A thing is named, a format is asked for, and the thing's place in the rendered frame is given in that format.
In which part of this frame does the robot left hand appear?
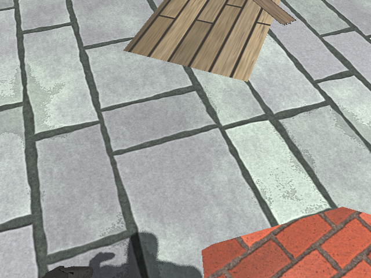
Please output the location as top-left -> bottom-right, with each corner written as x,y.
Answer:
42,266 -> 93,278

